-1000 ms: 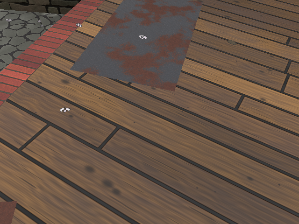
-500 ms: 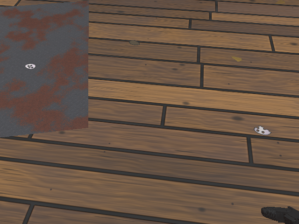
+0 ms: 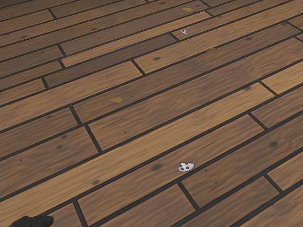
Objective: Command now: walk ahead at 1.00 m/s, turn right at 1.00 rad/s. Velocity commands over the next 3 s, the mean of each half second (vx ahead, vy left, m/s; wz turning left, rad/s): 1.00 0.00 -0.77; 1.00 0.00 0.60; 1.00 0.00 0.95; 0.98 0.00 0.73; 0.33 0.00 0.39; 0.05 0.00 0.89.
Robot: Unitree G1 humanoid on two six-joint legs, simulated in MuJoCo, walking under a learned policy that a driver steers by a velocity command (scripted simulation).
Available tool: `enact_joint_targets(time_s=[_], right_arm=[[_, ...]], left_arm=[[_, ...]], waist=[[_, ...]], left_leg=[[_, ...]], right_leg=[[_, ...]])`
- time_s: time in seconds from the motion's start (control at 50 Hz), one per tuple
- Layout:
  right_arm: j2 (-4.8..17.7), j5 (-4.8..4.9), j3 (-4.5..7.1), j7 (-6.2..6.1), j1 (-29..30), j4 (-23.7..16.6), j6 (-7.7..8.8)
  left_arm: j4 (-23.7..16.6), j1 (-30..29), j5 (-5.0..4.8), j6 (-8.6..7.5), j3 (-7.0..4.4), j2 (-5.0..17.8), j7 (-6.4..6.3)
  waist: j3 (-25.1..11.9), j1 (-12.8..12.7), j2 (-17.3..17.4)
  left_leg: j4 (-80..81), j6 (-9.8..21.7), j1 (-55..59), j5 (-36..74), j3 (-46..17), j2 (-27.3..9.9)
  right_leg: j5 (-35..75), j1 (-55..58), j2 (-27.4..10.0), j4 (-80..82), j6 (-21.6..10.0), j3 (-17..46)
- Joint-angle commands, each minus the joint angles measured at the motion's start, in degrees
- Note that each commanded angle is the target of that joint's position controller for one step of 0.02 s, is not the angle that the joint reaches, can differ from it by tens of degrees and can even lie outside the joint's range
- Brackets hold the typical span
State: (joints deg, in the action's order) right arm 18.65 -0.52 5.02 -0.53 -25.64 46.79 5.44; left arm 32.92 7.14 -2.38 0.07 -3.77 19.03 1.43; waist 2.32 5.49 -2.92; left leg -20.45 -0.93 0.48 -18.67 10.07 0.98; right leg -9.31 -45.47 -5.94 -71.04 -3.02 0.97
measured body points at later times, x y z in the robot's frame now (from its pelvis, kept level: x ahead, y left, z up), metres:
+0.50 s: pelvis +0.43 -0.07 +0.00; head +0.44 -0.09 +0.45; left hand +0.54 +0.17 -0.11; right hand +0.56 -0.37 -0.06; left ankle +0.71 +0.05 -0.65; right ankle +0.33 -0.08 -0.73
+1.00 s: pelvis +0.92 -0.15 +0.01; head +0.94 -0.15 +0.46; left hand +1.20 +0.04 -0.03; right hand +0.89 -0.42 -0.11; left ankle +0.84 -0.08 -0.73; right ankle +1.13 -0.36 -0.67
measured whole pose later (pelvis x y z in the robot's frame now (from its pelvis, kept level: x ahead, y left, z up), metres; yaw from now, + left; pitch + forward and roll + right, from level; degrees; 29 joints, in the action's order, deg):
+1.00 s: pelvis +0.92 -0.15 +0.01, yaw -1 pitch +0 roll +0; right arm 14.6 2.2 2.7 0.5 -27.1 43.6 4.0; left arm 32.9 -0.8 1.3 -8.1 -0.2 15.3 0.5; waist 2.9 6.1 -0.7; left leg -20.3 7.3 -1.4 -16.8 -12.4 9.9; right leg 1.3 -39.1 -3.3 -37.8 2.3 10.8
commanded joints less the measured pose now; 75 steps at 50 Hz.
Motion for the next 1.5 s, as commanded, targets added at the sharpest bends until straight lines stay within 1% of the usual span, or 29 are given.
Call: enact_joint_targets(time_s=[0.02,0.12,0.16,0.2,0.22,0.24,0.26,0.28,0.3,0.36,0.46,0.58,0.64,0.68,0.7,0.72,0.74,0.78,0.86,0.94,1.06,1.12,1.14,1.16,1.18,1.22,1.3,1.44,1.5], right_arm=[[5.26,-0.79,0.11,-0.33,9.28,-5.4,1.46],[10.79,-0.42,0.84,-0.71,4.84,-3.31,0.33],[14.23,0.2,1.68,-1.29,5.38,-3.62,-1.13],[14.4,0.99,2.04,-0.97,12.3,-6.74,-1.44],[6.08,0.67,-0.2,-0.46,13.61,-6.96,-0.22],[-2.25,0.6,-3.06,0.19,5.99,-11.59,2.63],[3.89,2.04,-2.66,0.59,12.13,-14.73,5.34],[5.92,3.59,-2.11,0.5,17.62,-15.85,6.18],[4.95,2.98,-2.21,0.17,17.84,-15.21,6.07],[4.74,0.97,-1.7,0.37,10.48,-10.98,2.59],[-1.23,-0.05,-4.29,0.99,23.95,-13.96,1.18],[0.58,3.37,-3.48,3.98,33.87,-16.55,2.21],[4.37,3.45,-1.42,4.84,26.44,-16.19,1.92],[8.78,4.0,0.81,3.75,2.91,-10.81,-0.1],[11.38,3.34,1.25,2.88,-8.58,-7.77,-1.38],[12.84,2.47,1.53,3.44,-6.67,-7.43,-0.29],[7.71,1.17,1.02,2.84,-5.12,-8.82,-0.56],[5.7,-0.13,0.35,2.91,0.27,-9.63,0.18],[3.91,1.79,-0.37,2.5,7.14,-10.59,0.47],[5.27,2.75,0.11,0.61,5.65,-9.14,-0.03],[5.01,3.76,0.94,-0.31,0.77,-6.11,-1.1],[4.34,0.51,0.45,0.36,5.64,-8.55,-2.44],[-5.38,1.39,-2.21,0.69,-5.23,-10.03,-2.07],[-2.35,5.02,-3.41,0.35,-6.11,-11.31,-1.99],[2.44,4.75,-2.37,-0.25,1.05,-10.76,-2.42],[4.39,1.4,-1.61,0.19,12.26,-12.89,-2.45],[-0.41,3.71,-2.08,1.73,12.93,-15.64,-4.51],[0.36,2.39,-2.98,3.89,22.88,-18.57,-3.62],[2.31,2.59,-2.19,5.33,27.98,-19.73,-2.53]], left_arm=[[-3.36,-1.92,0.24,-0.66,0.18,1.06,1.0],[-4.96,-9.46,-0.1,-2.32,0.01,1.65,3.41],[-3.78,-1.88,-1.04,-1.8,-1.76,4.84,3.22],[3.27,24.01,-0.81,-0.28,-5.91,12.21,2.05],[6.6,28.19,-1.31,0.34,-5.93,12.56,0.79],[2.98,20.41,0.66,-1.11,-4.68,14.85,1.1],[1.25,20.22,1.49,-2.55,-4.16,10.81,1.21],[1.99,19.83,1.96,-3.98,-3.68,8.71,1.3],[2.17,16.24,2.01,-5.0,-3.2,7.46,1.6],[1.81,7.67,2.39,-5.53,-1.52,3.0,0.24],[6.18,13.15,2.1,-5.95,-0.34,1.6,-1.81],[12.1,20.03,2.44,-6.08,-0.11,3.67,-1.32],[12.03,17.15,4.89,-4.87,-0.69,6.99,-1.98],[10.16,9.9,6.61,-3.71,-1.2,8.91,-2.53],[8.52,8.23,6.69,-4.17,-0.53,6.61,-2.85],[6.63,16.54,3.1,-5.91,2.06,-2.63,-1.36],[4.88,12.24,1.29,-8.43,1.86,4.14,-0.15],[1.43,1.42,0.86,-10.19,2.11,4.2,0.05],[2.19,3.48,3.63,-8.74,1.73,2.75,-1.02],[-3.08,-9.25,4.29,-8.51,2.94,-0.62,-1.16],[-5.48,-13.65,0.84,-9.24,0.15,3.91,-1.48],[-1.46,12.29,-0.13,-9.07,-2.87,8.72,-2.58],[0.22,19.38,2.36,-8.51,-3.32,13.14,-2.36],[1.82,19.75,1.9,-8.16,-3.31,11.99,-1.06],[0.19,15.62,1.78,-7.49,-2.46,6.43,-1.52],[2.58,12.76,3.1,-6.47,-1.74,4.32,-1.75],[6.66,8.85,2.3,-6.94,-0.42,-0.54,-1.13],[9.24,7.98,2.89,-7.49,-1.64,6.69,-1.99],[10.91,12.67,3.01,-6.64,-2.0,9.89,-2.31]], waist=[[6.95,-4.36,3.9],[6.53,-3.55,4.33],[0.96,-9.74,10.44],[-9.97,-22.6,10.2],[-6.21,-21.37,-2.69],[-12.62,-8.75,-18.05],[-18.24,-12.7,-9.76],[-9.78,-11.53,-0.93],[-4.59,-7.62,7.8],[0.49,-1.08,6.03],[4.45,-8.72,1.97],[7.25,-13.36,0.92],[-2.08,-6.85,-3.96],[-12.19,5.99,-6.37],[-17.12,9.71,3.76],[-23.0,1.07,28.69],[-25.2,3.55,17.3],[-7.82,-0.39,-0.94],[0.38,-7.64,0.69],[5.75,-3.82,3.52],[1.54,-1.7,8.28],[-17.37,-16.42,9.96],[-28.62,-10.79,-13.04],[-31.06,-10.67,-25.36],[-20.04,-13.29,-15.66],[-6.16,-13.07,1.66],[-0.26,-6.96,-2.06],[7.05,-7.13,3.62],[5.7,-7.89,2.6]], left_leg=[[13.82,6.22,-5.8,13.05,-5.24,-14.58],[9.98,2.27,1.21,53.7,4.53,-13.18],[-3.08,2.49,5.5,83.11,5.17,-15.06],[-33.4,3.88,-8.15,81.92,2.9,-14.38],[-58.91,1.83,-25.27,14.91,1.47,-3.88],[-75.77,1.22,-45.57,-16.27,-9.61,3.46],[-73.26,3.32,-51.22,-9.69,-18.94,1.96],[-66.79,4.38,-51.78,-5.13,-18.8,-0.32],[-60.13,4.12,-47.66,-1.29,-19.23,-2.75],[-49.13,0.09,-36.79,3.46,-17.9,-8.3],[-26.55,-1.76,-32.77,29.35,-10.14,-8.92],[-7.98,3.48,-38.68,34.43,-8.04,-3.79],[-11.71,6.66,-31.96,24.32,-2.68,2.93],[-15.45,9.42,-9.8,19.79,-4.12,3.26],[-20.3,12.3,11.27,13.28,-13.2,-1.36],[-8.38,26.64,31.61,-10.93,-50.08,-15.39],[4.95,23.68,30.85,-26.45,-64.06,-15.98],[7.72,19.44,10.29,-14.37,-54.37,-12.95],[9.3,20.09,-9.76,4.66,-39.51,-4.56],[10.83,16.74,-25.68,10.71,-31.26,0.72],[3.15,10.79,-15.0,9.85,-37.02,-1.51],[-28.7,6.17,-16.32,28.87,-32.63,-0.14],[-51.38,3.85,-35.6,-10.85,-26.06,7.12],[-63.23,3.62,-46.67,-11.87,-22.04,1.84],[-64.92,3.51,-50.81,-6.0,-19.64,-1.12],[-60.51,3.78,-48.95,-0.69,-16.51,-4.72],[-55.99,4.52,-46.6,0.28,-16.4,-10.66],[-35.2,4.06,-44.48,22.54,-9.98,-9.45],[-24.5,7.1,-35.19,23.32,-1.15,-2.24]], right_leg=[[9.87,-2.98,-2.14,6.44,0.09,1.11],[13.0,10.12,4.82,24.64,-4.14,-10.88],[5.63,19.39,9.36,23.85,-5.55,-13.76],[3.46,51.47,9.93,28.98,-10.35,-7.88],[2.54,61.43,5.79,32.67,-12.85,1.93],[-6.33,71.1,-2.95,39.55,-23.11,32.59],[-25.7,71.05,-8.24,54.21,-25.04,49.11],[-28.76,62.36,-8.36,59.31,-21.57,49.31],[-25.38,51.57,-6.98,59.65,-19.25,45.23],[-13.35,33.14,-0.54,59.62,-16.42,27.84],[1.91,23.44,5.08,60.83,-11.11,7.64],[13.8,46.13,-2.13,63.78,-6.79,1.9],[58.03,58.15,-3.8,51.16,-3.04,-1.73],[76.19,52.55,-4.22,25.06,-1.7,-3.91],[48.86,33.66,0.13,0.29,-0.29,-3.75],[-17.46,4.26,12.64,-24.03,5.6,3.47],[-13.33,0.28,11.01,-20.82,1.25,9.51],[-9.72,1.35,6.68,-9.86,-1.46,9.19],[-8.59,8.82,2.85,5.75,1.99,8.13],[7.71,17.75,5.25,29.49,5.85,2.92],[15.87,29.32,7.39,45.39,6.17,6.68],[1.76,57.64,1.07,37.36,1.46,8.38],[-16.46,79.95,-15.4,42.04,-7.84,36.63],[-40.04,81.28,-20.82,51.18,-10.94,57.06],[-39.51,73.07,-16.46,53.68,-8.15,48.38],[-14.62,56.27,-11.37,53.93,-4.76,28.66],[-2.35,43.57,-8.81,57.93,-4.64,13.26],[12.9,38.66,-5.93,64.78,-2.29,-7.78],[42.98,44.76,-4.83,60.42,1.05,-12.97]])
Next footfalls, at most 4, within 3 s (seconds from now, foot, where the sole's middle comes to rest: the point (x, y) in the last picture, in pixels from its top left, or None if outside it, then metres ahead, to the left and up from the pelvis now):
0.22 right None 0.37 -0.09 -0.77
0.68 left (162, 154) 0.87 -0.09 -0.77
1.12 right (193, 97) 1.26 -0.33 -0.77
1.58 left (130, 68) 1.58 0.04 -0.77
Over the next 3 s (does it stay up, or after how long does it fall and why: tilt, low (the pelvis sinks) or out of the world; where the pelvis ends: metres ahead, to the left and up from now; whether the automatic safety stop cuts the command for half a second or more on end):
stays up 2.03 0.29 0.01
